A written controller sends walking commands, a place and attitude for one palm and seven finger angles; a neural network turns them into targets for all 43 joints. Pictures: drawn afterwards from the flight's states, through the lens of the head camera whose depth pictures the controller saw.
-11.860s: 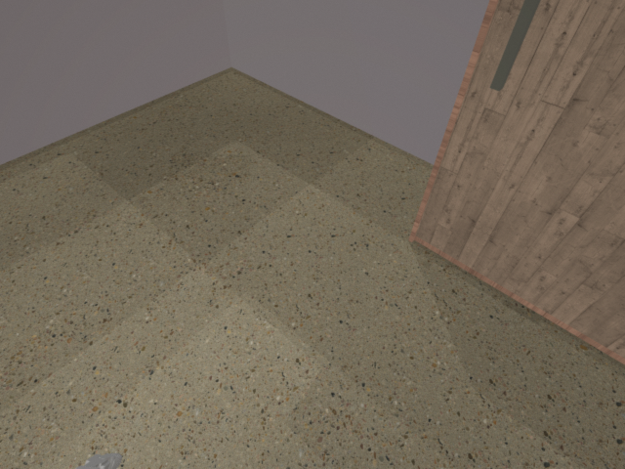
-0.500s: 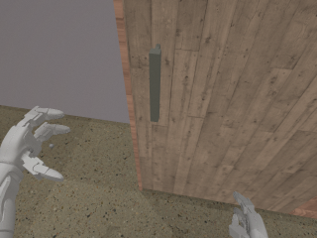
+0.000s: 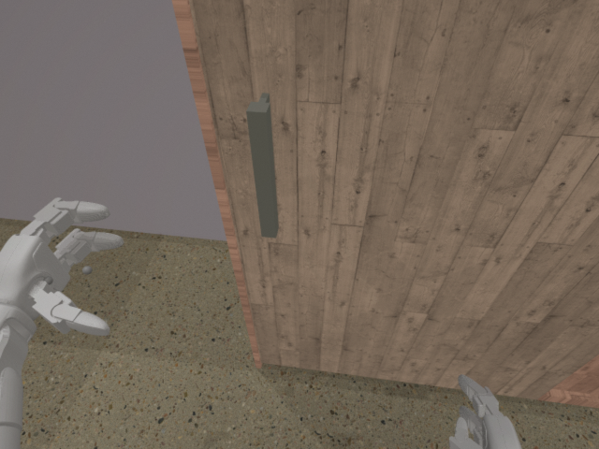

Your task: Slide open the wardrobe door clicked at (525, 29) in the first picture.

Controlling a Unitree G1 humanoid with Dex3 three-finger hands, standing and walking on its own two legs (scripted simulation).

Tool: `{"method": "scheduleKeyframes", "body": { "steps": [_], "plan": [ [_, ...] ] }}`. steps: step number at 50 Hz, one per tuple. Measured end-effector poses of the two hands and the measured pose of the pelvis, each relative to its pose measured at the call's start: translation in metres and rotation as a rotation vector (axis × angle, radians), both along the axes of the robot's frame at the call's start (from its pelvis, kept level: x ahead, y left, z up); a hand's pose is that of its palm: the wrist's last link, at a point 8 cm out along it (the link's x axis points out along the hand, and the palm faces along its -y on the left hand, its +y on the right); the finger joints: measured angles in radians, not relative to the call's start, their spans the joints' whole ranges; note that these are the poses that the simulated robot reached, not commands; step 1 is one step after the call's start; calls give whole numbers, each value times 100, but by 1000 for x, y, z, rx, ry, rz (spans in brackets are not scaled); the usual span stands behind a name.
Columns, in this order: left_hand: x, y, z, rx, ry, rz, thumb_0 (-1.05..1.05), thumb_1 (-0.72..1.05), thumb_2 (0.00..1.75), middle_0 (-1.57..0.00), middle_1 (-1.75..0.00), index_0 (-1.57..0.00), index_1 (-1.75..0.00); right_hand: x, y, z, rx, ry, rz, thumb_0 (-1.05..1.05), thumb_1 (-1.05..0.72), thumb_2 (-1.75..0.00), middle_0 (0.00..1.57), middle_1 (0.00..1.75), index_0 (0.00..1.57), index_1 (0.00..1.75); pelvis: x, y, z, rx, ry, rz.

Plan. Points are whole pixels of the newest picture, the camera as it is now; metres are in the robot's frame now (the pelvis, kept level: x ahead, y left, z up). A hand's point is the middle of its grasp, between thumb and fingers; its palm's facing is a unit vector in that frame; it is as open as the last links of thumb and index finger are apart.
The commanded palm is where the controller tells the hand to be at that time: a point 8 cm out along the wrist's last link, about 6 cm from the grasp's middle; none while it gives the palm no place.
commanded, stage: raise the hand with hooked fingers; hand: left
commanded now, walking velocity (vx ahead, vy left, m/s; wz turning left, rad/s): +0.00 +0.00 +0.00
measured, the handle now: (267, 171) +0.50 +0.10 +0.12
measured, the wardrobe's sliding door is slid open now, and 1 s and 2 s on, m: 0.00 0.00 0.00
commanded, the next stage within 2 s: move the hooked fingers beside the handle in 0.10 s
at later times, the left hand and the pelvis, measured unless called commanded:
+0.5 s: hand (122, 256) +0.30 +0.25 +0.14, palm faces -0.01 -1.00 -0.05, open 13.9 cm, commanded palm +0.27 +0.29 +0.14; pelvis -0.01 -0.01 +0.00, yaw +0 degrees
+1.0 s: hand (155, 225) +0.36 +0.23 +0.13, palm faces -0.03 -1.00 -0.01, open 14.0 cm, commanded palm +0.33 +0.28 +0.14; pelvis +0.00 +0.00 +0.00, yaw -1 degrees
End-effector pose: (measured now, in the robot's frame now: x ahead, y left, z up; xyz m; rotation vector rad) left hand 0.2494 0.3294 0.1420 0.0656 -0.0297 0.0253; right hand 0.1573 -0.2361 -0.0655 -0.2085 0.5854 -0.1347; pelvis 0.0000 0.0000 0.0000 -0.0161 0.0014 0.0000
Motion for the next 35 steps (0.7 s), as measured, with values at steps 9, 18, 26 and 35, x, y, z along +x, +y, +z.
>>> {"method": "scheduleKeyframes", "body": {
  "steps": [9,18,26,35],
  "plan": [
    [0,-9,1,3,8,-11,-1,-49,30,-30,-120,-30,-120,7,-6,-1,14,-21,-3,2,-91,-90,21,30,20,30,0,-7,-1,4,1,0],
    [7,-19,0,-10,-1,-18,-1,-50,30,-30,-120,-30,-120,4,-10,-4,10,-12,-10,2,-91,-90,21,30,20,30,-3,-9,-2,4,-1,6],
    [30,-31,-3,-20,8,-34,-1,-50,30,-30,-120,-30,-120,-8,-10,-8,11,18,-36,2,-91,-90,21,30,20,30,-5,-8,-2,6,5,-1],
    [54,-36,-6,-37,24,-39,-1,-50,30,-30,-120,-30,-120,-22,-12,-12,7,64,-66,2,-91,-90,21,30,20,30,-4,-4,-2,6,16,-9]
  ]
}}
